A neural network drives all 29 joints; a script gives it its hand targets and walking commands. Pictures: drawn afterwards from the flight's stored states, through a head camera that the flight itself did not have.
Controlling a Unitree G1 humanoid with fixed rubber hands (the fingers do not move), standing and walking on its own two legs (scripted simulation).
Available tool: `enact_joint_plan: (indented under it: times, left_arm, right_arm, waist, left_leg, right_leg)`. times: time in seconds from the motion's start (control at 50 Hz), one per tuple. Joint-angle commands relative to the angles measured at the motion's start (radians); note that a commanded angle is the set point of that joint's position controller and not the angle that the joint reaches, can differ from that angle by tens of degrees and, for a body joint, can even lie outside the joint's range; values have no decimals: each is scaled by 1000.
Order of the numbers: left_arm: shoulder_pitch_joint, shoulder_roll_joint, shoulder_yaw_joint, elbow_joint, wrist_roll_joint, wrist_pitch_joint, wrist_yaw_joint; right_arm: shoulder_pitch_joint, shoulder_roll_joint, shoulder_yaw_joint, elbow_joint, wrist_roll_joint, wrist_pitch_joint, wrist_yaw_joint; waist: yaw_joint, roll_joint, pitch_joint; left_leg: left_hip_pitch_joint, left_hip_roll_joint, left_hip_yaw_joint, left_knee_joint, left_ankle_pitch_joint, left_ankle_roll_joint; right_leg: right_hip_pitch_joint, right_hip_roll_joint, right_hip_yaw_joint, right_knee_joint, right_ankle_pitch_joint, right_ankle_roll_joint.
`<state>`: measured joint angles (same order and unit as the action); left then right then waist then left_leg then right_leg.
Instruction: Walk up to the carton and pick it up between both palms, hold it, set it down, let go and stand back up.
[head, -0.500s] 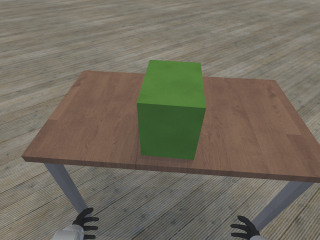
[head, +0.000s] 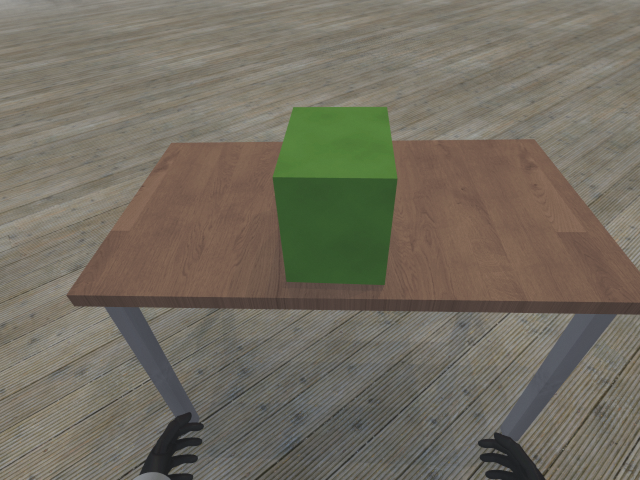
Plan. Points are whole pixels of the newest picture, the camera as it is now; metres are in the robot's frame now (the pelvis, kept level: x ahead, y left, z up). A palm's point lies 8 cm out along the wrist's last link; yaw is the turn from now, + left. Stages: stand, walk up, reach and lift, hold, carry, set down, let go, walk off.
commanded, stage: let go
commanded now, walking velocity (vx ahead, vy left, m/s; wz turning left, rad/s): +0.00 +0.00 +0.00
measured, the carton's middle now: (337, 193) +0.63 +0.00 +0.04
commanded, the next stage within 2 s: stand in 0.74 s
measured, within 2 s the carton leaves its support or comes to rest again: neither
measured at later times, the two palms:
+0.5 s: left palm out of the picture +0.13 +0.21 -0.05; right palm out of the picture +0.13 -0.28 -0.08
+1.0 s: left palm out of the picture +0.03 +0.25 -0.12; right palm out of the picture -0.19 -0.26 -0.15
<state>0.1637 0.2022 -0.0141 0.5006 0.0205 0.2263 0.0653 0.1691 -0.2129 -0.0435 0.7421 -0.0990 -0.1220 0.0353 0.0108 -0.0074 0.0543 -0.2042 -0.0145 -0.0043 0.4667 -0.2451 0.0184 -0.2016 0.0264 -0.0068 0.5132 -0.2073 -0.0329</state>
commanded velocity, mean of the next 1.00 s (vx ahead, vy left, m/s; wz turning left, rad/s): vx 0.00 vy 0.00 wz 0.00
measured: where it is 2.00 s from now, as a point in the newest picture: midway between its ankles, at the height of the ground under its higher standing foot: outside the picture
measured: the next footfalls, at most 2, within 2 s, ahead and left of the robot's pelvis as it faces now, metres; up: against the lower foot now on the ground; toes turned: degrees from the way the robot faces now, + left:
left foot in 0.94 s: -0.23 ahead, -0.01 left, +0.00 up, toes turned +10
right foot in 1.30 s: -0.08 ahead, -0.10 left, +0.00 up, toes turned -11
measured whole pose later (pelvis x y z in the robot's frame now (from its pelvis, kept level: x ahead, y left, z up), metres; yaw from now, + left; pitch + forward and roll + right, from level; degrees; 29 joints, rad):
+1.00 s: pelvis -0.16 +0.00 -0.03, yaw +1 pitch +0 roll -2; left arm 0.05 0.26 0.08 0.58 0.04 0.02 0.05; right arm 0.40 -0.21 -0.02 0.91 -0.03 0.06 0.02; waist 0.00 -0.04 0.11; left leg -0.12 -0.11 0.15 0.64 -0.60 0.05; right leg -0.69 0.08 0.03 0.81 -0.43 -0.02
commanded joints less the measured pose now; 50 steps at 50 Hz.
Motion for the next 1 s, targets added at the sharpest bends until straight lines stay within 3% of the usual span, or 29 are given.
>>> enact_joint_plan:
  times: [0.0,0.12,0.22,0.26,0.3,0.34,0.36,0.42,0.48,0.52,0.54,0.58,0.6,0.66,0.68,0.72,0.74,0.76,0.78,0.8,0.82,0.84,0.86,0.88,0.9,0.92,0.94,0.96,0.98]
  left_arm:
    - [-130,79,39,-88,5,-39,3]
    - [-161,112,36,-64,22,-44,-6]
    - [-131,155,40,-47,6,-27,-20]
    - [-141,166,57,-45,15,-33,-37]
    - [-188,184,84,-49,41,-44,-58]
    - [-212,200,94,-69,48,-43,-65]
    - [-205,197,79,-72,39,-38,-66]
    - [-178,187,78,-41,8,-13,-59]
    - [-183,141,48,12,-12,-2,-61]
    - [-211,142,60,-1,-1,-4,-61]
    - [-230,157,71,-14,11,1,-62]
    - [-252,156,102,-19,37,5,-68]
    - [-245,167,110,-37,27,12,-71]
    - [-230,157,101,-18,21,23,-67]
    - [-234,166,100,-14,47,21,-71]
    - [-333,194,165,-99,102,13,-88]
    - [-98,217,105,-11,17,-79,-63]
    - [-68,258,114,21,8,-126,-41]
    - [-118,279,104,56,-5,-145,-20]
    - [-280,277,101,12,-7,-173,-14]
    - [-381,213,88,-36,-19,-201,-13]
    - [-406,150,80,-50,-6,-220,-7]
    - [-346,95,80,-21,-22,-223,-8]
    - [-235,53,78,5,-39,-217,-18]
    - [-112,22,82,50,-24,-210,-14]
    - [127,81,102,129,4,-189,-11]
    - [404,0,84,189,43,-179,-24]
    - [455,-41,72,244,52,-186,-28]
    - [137,29,76,94,-2,-214,-13]
  right_arm:
    - [-127,-109,-45,-120,-23,-33,-7]
    - [-131,-52,-48,-80,-23,-23,-18]
    - [-131,-28,-30,-13,2,-4,-29]
    - [-123,-26,-38,-34,-3,-1,-28]
    - [-146,-26,-39,-27,-9,-8,-23]
    - [-179,-25,-23,-26,12,-12,-22]
    - [-180,-22,-27,-30,15,-5,-29]
    - [-161,-55,-47,-9,0,32,-33]
    - [-163,-54,-42,-23,-1,44,-36]
    - [-158,-53,-49,-43,-13,53,-29]
    - [-170,-44,-40,-39,-7,53,-23]
    - [-195,-36,-22,-37,9,47,-26]
    - [-187,-48,-49,-33,22,52,-34]
    - [-222,-39,-35,-31,21,65,-41]
    - [-219,-44,-22,-29,42,62,-41]
    - [-238,-8,7,-58,50,40,-45]
    - [111,-74,-16,44,91,101,-17]
    - [230,-103,-38,109,77,157,-7]
    - [353,-142,-64,159,52,198,-7]
    - [446,-158,-68,178,44,205,-4]
    - [462,-122,-49,164,36,207,1]
    - [470,-66,-19,162,32,197,-6]
    - [311,-31,14,109,47,171,-12]
    - [62,13,40,19,69,135,-22]
    - [-19,79,63,-12,76,118,-24]
    - [15,89,62,20,68,128,-11]
    - [0,-69,35,-11,67,152,-3]
    - [117,-188,5,1,89,155,-22]
    - [466,-313,-41,54,86,148,-41]
  waist:
    - [8,-48,24]
    - [-14,-80,3]
    - [-23,-37,-46]
    - [-24,-34,-59]
    - [-25,-101,-83]
    - [-31,-101,-66]
    - [-26,-104,-63]
    - [-28,14,-53]
    - [-29,-26,-55]
    - [-50,-56,-35]
    - [-30,-95,-45]
    - [-37,-181,-58]
    - [-36,-186,-73]
    - [-16,-76,-79]
    - [-2,-125,-57]
    - [7,-287,-101]
    - [-29,-177,39]
    - [-61,-265,117]
    - [-155,-344,159]
    - [-235,-276,113]
    - [-256,-179,126]
    - [-264,-30,88]
    - [-209,282,148]
    - [-71,472,270]
    - [26,354,250]
    - [117,176,98]
    - [254,134,-226]
    - [207,-38,-317]
    - [-53,-46,-453]
  left_leg:
    - [-421,43,37,-222,-320,61]
    - [-301,9,73,-153,-232,50]
    - [-259,-1,71,-145,-91,36]
    - [-219,-6,80,-132,-94,28]
    - [-88,-38,76,-56,-68,19]
    - [-16,-41,69,1,-18,16]
    - [-57,-27,66,-16,-11,21]
    - [-233,16,75,-130,-85,21]
    - [-246,13,74,-128,-102,26]
    - [-175,6,82,-103,-82,23]
    - [-104,-20,83,-75,-64,27]
    - [69,-50,62,30,37,20]
    - [33,-35,59,9,59,27]
    - [-29,-16,57,-52,-21,11]
    - [17,-46,62,14,-54,16]
    - [326,-144,46,240,84,-2]
    - [258,-139,205,652,-176,-16]
    - [209,-207,237,970,-289,-22]
    - [206,-215,234,1087,-265,-28]
    - [293,-140,182,1030,-309,-4]
    - [286,-100,178,823,-309,26]
    - [245,-5,114,456,-284,70]
    - [-45,104,-13,-173,-296,123]
    - [-221,179,-238,-366,-244,72]
    - [-237,149,-225,-343,-35,-3]
    - [-35,118,-134,-231,114,-55]
    - [483,245,-138,88,663,-138]
    - [628,290,-43,331,1155,-219]
    - [461,412,-274,190,1124,-58]
  right_leg:
    - [327,31,5,-44,-218,52]
    - [190,-31,68,-126,-387,59]
    - [160,-67,100,-157,-298,66]
    - [146,-88,120,-194,-386,78]
    - [0,-142,174,-246,-500,56]
    - [-111,-189,214,-283,-562,42]
    - [-76,-188,204,-275,-531,52]
    - [115,-117,129,-197,-390,71]
    - [165,-89,97,-166,-378,75]
    - [98,-117,126,-216,-474,80]
    - [14,-117,117,-210,-454,64]
    - [-166,-184,195,-284,-549,39]
    - [-135,-180,172,-268,-461,51]
    - [-76,-125,121,-226,-444,28]
    - [-132,-141,141,-246,-550,8]
    - [-489,-273,285,-369,-777,-59]
    - [-667,-277,211,-482,-681,-104]
    - [-810,-363,279,-631,-723,-97]
    - [-875,-335,239,-707,-747,33]
    - [-894,-313,185,-601,-566,24]
    - [-822,-205,68,-523,-363,90]
    - [-649,-127,34,-385,-140,105]
    - [-325,24,-31,-97,-71,118]
    - [-309,5,53,53,-47,31]
    - [-265,-21,99,106,-67,-10]
    - [-276,-40,144,236,-137,-30]
    - [-643,50,125,553,-412,-26]
    - [-786,149,29,832,-518,22]
    - [-611,58,28,575,-239,39]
